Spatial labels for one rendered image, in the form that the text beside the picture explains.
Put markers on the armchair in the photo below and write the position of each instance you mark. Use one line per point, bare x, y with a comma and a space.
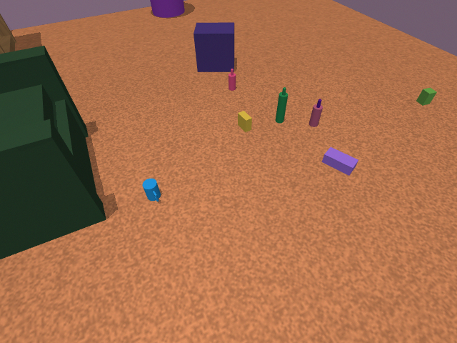
47, 187

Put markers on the bookshelf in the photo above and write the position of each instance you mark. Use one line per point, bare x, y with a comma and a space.
7, 40

